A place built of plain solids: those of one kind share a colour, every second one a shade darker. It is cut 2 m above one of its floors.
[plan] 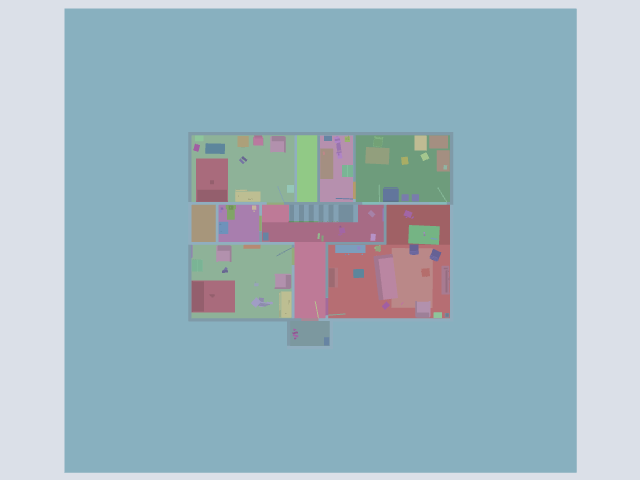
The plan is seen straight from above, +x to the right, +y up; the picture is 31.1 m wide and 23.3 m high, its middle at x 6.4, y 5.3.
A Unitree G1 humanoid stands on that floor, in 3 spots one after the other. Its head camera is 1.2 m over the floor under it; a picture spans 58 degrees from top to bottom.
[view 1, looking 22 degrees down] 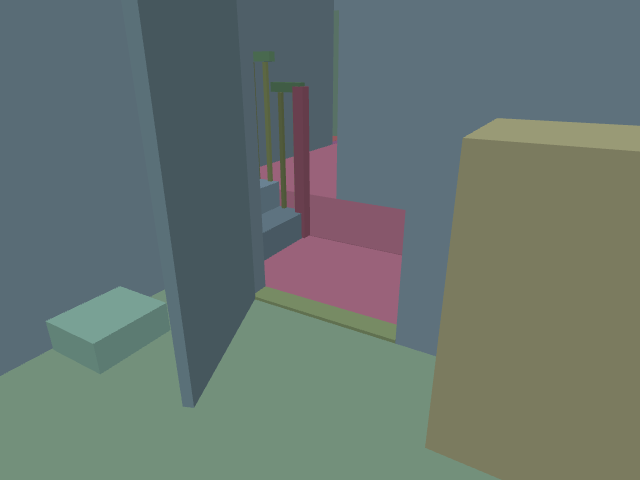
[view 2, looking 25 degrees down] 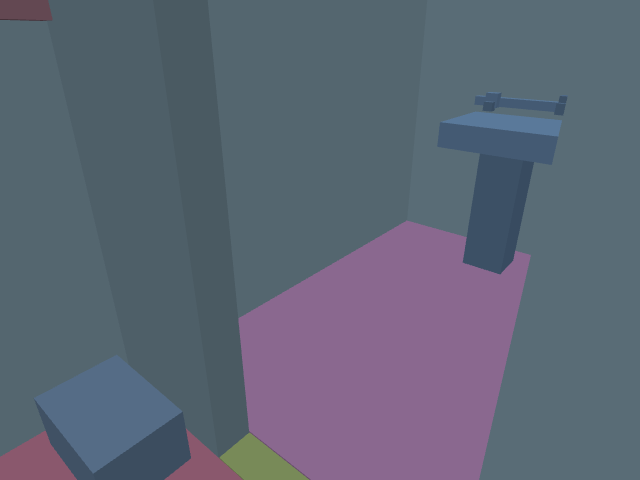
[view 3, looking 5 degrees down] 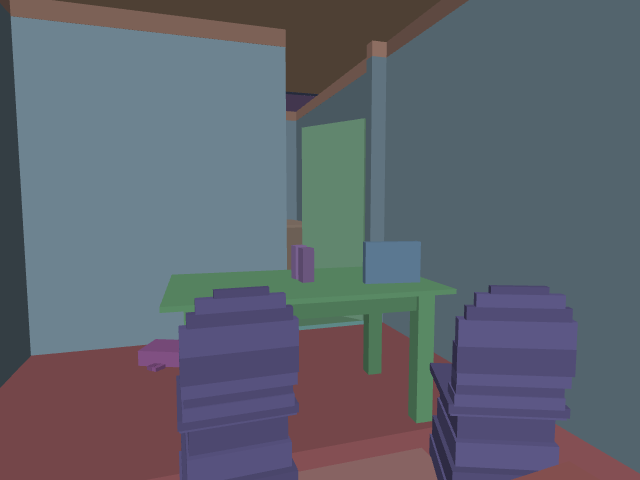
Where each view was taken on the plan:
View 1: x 3.27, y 8.78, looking -60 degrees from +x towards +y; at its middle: floor_hall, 3.21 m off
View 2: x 4.10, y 6.58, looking -140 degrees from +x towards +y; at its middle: wall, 2.38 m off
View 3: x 10.78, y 3.12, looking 72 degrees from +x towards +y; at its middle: leaf_kitchen_door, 4.74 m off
